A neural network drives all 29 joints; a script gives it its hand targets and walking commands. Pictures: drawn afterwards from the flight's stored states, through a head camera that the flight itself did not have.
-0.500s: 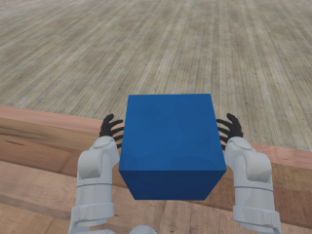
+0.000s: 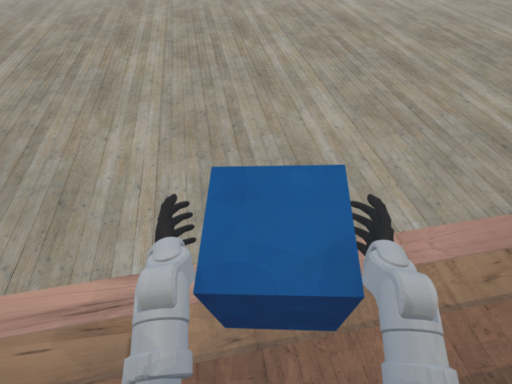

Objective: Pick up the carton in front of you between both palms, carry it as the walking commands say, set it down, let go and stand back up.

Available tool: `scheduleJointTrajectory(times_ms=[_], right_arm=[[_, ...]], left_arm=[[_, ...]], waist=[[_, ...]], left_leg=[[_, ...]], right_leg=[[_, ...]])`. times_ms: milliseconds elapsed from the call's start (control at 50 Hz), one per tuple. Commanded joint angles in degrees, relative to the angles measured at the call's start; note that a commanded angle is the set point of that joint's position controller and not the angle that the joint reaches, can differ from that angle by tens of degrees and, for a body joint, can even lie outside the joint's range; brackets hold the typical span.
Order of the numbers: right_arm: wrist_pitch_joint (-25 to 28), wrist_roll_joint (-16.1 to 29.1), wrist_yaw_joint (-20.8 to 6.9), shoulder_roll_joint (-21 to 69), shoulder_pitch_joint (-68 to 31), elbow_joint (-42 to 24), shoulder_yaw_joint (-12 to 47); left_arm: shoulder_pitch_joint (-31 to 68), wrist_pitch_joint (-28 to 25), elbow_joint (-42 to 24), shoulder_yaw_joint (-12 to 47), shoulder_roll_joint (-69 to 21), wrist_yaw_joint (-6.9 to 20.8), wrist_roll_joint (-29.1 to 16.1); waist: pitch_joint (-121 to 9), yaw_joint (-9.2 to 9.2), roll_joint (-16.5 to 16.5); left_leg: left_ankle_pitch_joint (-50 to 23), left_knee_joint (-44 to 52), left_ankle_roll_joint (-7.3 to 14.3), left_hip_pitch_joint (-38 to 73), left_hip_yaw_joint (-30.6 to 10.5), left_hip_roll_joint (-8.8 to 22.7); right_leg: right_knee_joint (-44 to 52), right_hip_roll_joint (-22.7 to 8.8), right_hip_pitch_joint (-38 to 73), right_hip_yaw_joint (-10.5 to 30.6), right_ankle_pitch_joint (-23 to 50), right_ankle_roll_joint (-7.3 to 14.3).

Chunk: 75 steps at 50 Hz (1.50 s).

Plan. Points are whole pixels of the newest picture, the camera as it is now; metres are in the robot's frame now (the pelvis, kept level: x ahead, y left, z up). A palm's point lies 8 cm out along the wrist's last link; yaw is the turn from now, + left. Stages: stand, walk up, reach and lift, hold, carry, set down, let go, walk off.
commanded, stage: carry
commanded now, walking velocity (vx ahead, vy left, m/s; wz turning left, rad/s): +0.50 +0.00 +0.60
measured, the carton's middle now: (278, 255) +0.33 -0.06 +0.02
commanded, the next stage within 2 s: none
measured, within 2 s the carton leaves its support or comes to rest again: neither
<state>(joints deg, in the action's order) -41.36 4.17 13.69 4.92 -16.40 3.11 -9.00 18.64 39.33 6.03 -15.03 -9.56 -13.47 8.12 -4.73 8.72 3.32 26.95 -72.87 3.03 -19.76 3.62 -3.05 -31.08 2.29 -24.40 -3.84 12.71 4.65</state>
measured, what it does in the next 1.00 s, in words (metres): goes down, turning left: left foot 0.13 m lower, then right foot 0.13 m lower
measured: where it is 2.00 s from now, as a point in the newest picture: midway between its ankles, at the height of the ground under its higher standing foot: (171, 246)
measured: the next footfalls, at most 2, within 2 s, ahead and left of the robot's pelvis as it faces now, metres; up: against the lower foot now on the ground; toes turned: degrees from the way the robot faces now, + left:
left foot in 0.36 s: +0.40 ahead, +0.07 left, -0.13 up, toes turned +10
right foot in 0.74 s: +0.73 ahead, +0.01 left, -0.26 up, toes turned +22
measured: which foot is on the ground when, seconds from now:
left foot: up 0.00-0.34, down 0.36-0.76, up 0.78-1.00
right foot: down 0.00-0.36, up 0.38-0.72, down 0.74-1.00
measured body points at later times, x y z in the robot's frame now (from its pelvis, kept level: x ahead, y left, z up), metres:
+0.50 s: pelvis +0.36 +0.04 -0.20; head +0.38 +0.03 +0.25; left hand +0.66 +0.25 -0.15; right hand +0.70 -0.07 -0.16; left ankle +0.36 +0.07 -0.88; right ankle +0.36 -0.09 -0.79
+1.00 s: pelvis +0.72 +0.09 -0.32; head +0.73 +0.09 +0.13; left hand +0.92 +0.38 -0.27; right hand +1.08 +0.10 -0.28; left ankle +0.74 +0.24 -0.97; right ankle +0.69 -0.01 -1.01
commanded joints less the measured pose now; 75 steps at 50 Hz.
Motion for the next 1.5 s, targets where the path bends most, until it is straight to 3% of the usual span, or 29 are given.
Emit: scheduleJointTrajectory(times_ms=[0, 40, 100, 160, 260, 280, 320, 340, 360, 380, 400, 460, 520, 600, 680, 720, 740, 760, 840, 960, 1060, 1120, 1180, 1200, 1220, 1240, 1300, 1380, 1480], right_arm=[[-1.51, 9.77, -2.2, 38.97, -30.09, -0.74, 33.36], [-2.97, 6.84, 0.48, 36.56, -28.41, -0.97, 27.66], [-3.83, 4.25, 0.35, 39.37, -27.95, -2.15, 23.36], [-3.29, 1.57, 0.02, 38.51, -29.28, -2.5, 22.25], [-1.73, -1.15, -0.21, 39.39, -28.26, -3.52, 22.95], [-1.46, -0.99, -0.36, 39.29, -29.1, -4.55, 23.26], [-0.96, -1.34, -0.41, 38.1, -26.1, -4.11, 23.55], [-0.67, -1.72, -0.52, 37.58, -24.44, -3.61, 23.79], [-0.62, -2.33, -0.22, 38.08, -22.93, -0.07, 23.67], [-0.79, -0.97, 0.17, 37.23, -22.14, 1.09, 25.41], [-0.4, 2.2, -0.24, 42.25, -24.79, 0.77, 28.89], [0.09, 8.28, -1.85, 45.82, -34.84, -4.3, 34.99], [1.19, 10.25, -3.51, 49.51, -37.6, -3.23, 36.24], [2.81, 10.04, -4.2, 49.49, -33.49, -0.69, 34.98], [3.87, 6.79, -2.29, 46.6, -25.35, 2.4, 31.28], [3.23, 4.58, -1.1, 43.94, -22.59, 2.8, 29.83], [2.82, 3.21, -0.62, 42.95, -21.61, 3.0, 28.69], [2.19, 2.33, -0.24, 39.4, -20.36, 3.05, 26.67], [0.73, -0.12, 1.04, 35.88, -22.45, 0.53, 21.16], [1.21, 0.37, -1.37, 41.52, -30.68, -2.61, 23.9], [2.38, 0.73, -0.69, 39.87, -30.26, -4.23, 25.52], [1.13, 0.09, -0.1, 36.36, -25.9, -4.03, 23.08], [-0.8, -0.32, 0.87, 32.11, -21.07, -3.42, 22.07], [-1.24, -0.26, 0.93, 31.28, -20.57, -4.24, 21.96], [-1.81, -0.19, 1.1, 30.91, -22.69, -3.78, 22.37], [-2.29, 1.79, 1.63, 30.83, -23.4, -2.95, 23.41], [-2.05, 7.13, 0.24, 37.34, -30.43, -7.28, 28.14], [-0.95, 8.89, -2.36, 44.54, -33.9, -8.02, 31.53], [0.92, 6.1, -3.52, 46.0, -30.77, -6.57, 32.82]], left_arm=[[14.78, 2.08, 1.2, 22.8, -24.0, -2.9, -4.87], [19.96, 3.62, -1.57, 26.87, -29.38, -3.31, -9.59], [32.69, 4.89, -11.18, 34.39, -35.86, -0.41, -17.96], [36.41, 4.79, -13.3, 37.55, -38.25, 1.2, -20.5], [31.1, 3.82, -9.33, 37.42, -38.6, 2.34, -20.18], [30.42, 3.48, -8.32, 37.53, -39.09, 2.58, -20.16], [28.8, 2.94, -6.9, 37.24, -39.68, 2.68, -19.23], [30.5, 2.69, -7.27, 36.73, -38.99, 2.37, -18.33], [29.92, 2.93, -6.02, 36.73, -38.53, 1.98, -16.89], [23.92, 2.83, -3.78, 33.4, -36.35, 1.71, -15.3], [24.65, 2.47, -4.15, 30.35, -33.54, 1.13, -13.04], [19.38, 1.47, 0.37, 23.75, -33.58, 0.53, -8.5], [25.39, -0.98, -1.1, 25.36, -36.97, 1.14, -9.68], [27.08, -3.28, -3.09, 28.25, -38.12, 1.21, -10.35], [25.64, -3.92, -6.48, 30.87, -34.75, 0.3, -11.88], [23.22, -2.72, -7.22, 31.47, -31.73, 0.03, -11.89], [22.73, -1.85, -6.3, 31.59, -29.44, -0.22, -12.07], [21.34, -0.89, -5.07, 32.57, -28.12, -0.92, -13.22], [25.73, 1.52, -7.85, 37.12, -35.33, -0.29, -17.67], [32.9, 1.79, -7.13, 38.55, -41.15, 3.0, -20.41], [25.91, 0.93, -6.34, 36.7, -38.23, 1.99, -17.76], [23.62, 1.48, -6.58, 36.36, -35.08, 0.8, -16.85], [22.76, 3.11, -6.81, 36.11, -33.32, -0.2, -16.7], [23.95, 3.47, -7.51, 35.66, -32.34, -0.57, -16.24], [24.74, 4.41, -7.34, 35.28, -32.52, -0.7, -15.99], [21.48, 5.27, -7.81, 33.67, -31.88, -0.98, -16.0], [26.64, 5.18, -9.92, 30.52, -32.4, -1.44, -14.79], [27.9, 3.4, -8.34, 30.45, -36.27, 0.41, -13.76], [26.89, 1.15, -8.35, 32.81, -39.33, 2.04, -12.59]], waist=[[-17.38, -12.08, 8.72], [-15.79, -11.42, -3.3], [-18.41, -9.31, -6.2], [-14.92, -10.83, -8.05], [-10.42, -13.38, 2.47], [-10.97, -12.1, 4.48], [-19.15, -0.9, 2.99], [-18.69, 6.32, -8.06], [-15.45, 5.02, -18.21], [-22.55, -1.74, -13.42], [-18.11, -2.36, -0.26], [-20.91, -4.89, 2.53], [-20.63, -4.7, -5.8], [-17.27, -0.51, -3.49], [-16.26, -2.3, -12.19], [-21.69, -14.34, -8.28], [-19.2, -14.98, 6.94], [-23.34, -10.85, 9.69], [-19.24, -13.79, -6.09], [-14.86, -11.55, 7.12], [-12.1, -18.21, -0.46], [-8.03, -16.51, 1.39], [-15.36, -4.33, 3.53], [-17.67, -0.67, -1.51], [-19.32, -4.74, -16.86], [-25.82, -4.82, -20.94], [-22.85, -4.24, -6.21], [-21.19, -6.2, -6.51], [-21.54, -4.1, -6.7]], left_leg=[[6.4, -16.31, 0.06, -38.03, -6.96, 0.58], [-3.47, -5.15, -1.94, -38.22, -9.3, 3.66], [-6.6, -2.76, -2.64, -32.3, -8.86, 5.72], [-26.15, 9.53, 0.97, -32.31, -7.74, 6.05], [-46.99, 34.61, 2.85, -7.55, 4.59, -1.22], [-48.21, 35.8, 3.43, -0.92, 5.77, -1.62], [-42.46, 29.0, 6.79, 19.87, 7.84, -2.65], [-42.37, 38.23, 11.74, 28.07, -0.05, 2.4], [-60.75, 30.54, 16.15, 35.64, -12.66, 6.54], [-48.1, 36.99, 23.23, 40.41, -37.37, 16.11], [-45.36, 37.09, 19.6, 29.04, -38.25, 14.25], [-38.14, 34.67, 21.54, 18.41, -43.55, 16.57], [-50.27, 32.14, 18.04, 12.57, -40.27, 13.61], [-29.73, 24.01, 11.44, 8.79, -23.33, -1.6], [-22.7, 13.29, 7.79, -1.08, -15.55, -3.76], [-34.38, -10.13, 3.97, -7.17, -9.37, -1.1], [7.69, -27.61, 0.32, -21.76, -6.52, -6.75], [12.31, -35.3, -1.97, -36.67, -7.48, -5.42], [0.56, -18.32, 0.58, -40.86, -13.22, 3.32], [-19.93, 5.13, 1.53, -19.83, -2.04, 3.2], [-40.09, 32.75, 0.86, -34.45, -2.51, 4.42], [-53.66, 46.33, 0.08, -6.02, 3.24, 1.71], [-51.85, 46.38, 1.61, 16.38, 3.84, 2.64], [-43.89, 48.06, 3.63, 22.07, -0.36, 5.51], [-63.41, 31.57, 5.85, 37.0, -7.67, 13.59], [-38.61, 37.03, 14.7, 45.85, -32.16, 23.92], [-27.39, 42.32, 14.95, 28.35, -36.66, 21.15], [-27.61, 43.8, 15.52, 12.58, -27.85, 18.01], [-35.43, 35.32, 10.42, 21.14, -18.72, 12.19]], right_leg=[[-10.14, -17.73, 45.22, 21.01, 27.96, 3.49], [-8.22, -19.98, 32.75, 26.56, 11.53, 6.46], [-7.95, -21.83, 21.4, 34.32, 7.29, 8.7], [-14.94, -13.3, 16.02, 22.98, -6.37, 2.87], [-18.16, -6.13, 3.32, 5.67, -17.89, 0.37], [-20.67, -6.44, 1.79, 4.03, -19.37, 0.27], [-41.99, -10.0, -3.6, -1.7, 7.25, -4.74], [-70.31, -5.55, -11.63, -5.97, -11.72, -6.36], [-82.98, 3.78, -28.7, -4.06, -52.05, -7.9], [-78.55, 2.54, -34.54, 6.33, -49.55, -8.53], [-63.59, -2.5, -30.37, 8.97, -44.81, -6.7], [-45.33, -4.06, -27.11, 12.54, -40.51, -7.03], [-42.49, -3.59, -19.74, 9.78, -28.87, -6.98], [-11.53, 1.23, -13.25, 3.8, -3.83, -5.4], [1.93, 3.73, 10.83, -0.47, 11.23, -6.3], [3.36, -0.79, 30.4, 1.73, 10.13, -3.17], [-1.11, -10.34, 38.96, 10.9, 24.63, 0.31], [-8.41, -22.8, 51.18, 29.29, 30.7, 6.81], [-5.57, -22.04, 33.11, 39.25, -8.42, 13.21], [-2.2, -16.05, 12.5, 18.06, 1.33, 7.88], [-13.71, -5.99, 32.63, 13.32, -12.55, 4.88], [-13.63, -4.8, 12.31, 7.77, -24.08, 3.31], [-35.85, -7.0, 12.72, 3.31, -3.25, -0.91], [-54.46, -4.1, 9.17, 0.8, -10.62, -2.86], [-66.61, 1.39, -10.48, 1.52, -52.24, -4.02], [-70.13, 3.08, -23.41, 7.79, -49.66, -5.28], [-56.53, -2.77, -24.09, 10.22, -39.8, -3.63], [-35.47, -4.0, -14.65, 8.09, -41.23, -5.48], [-26.54, -4.81, -24.1, 7.27, -11.65, -3.51]])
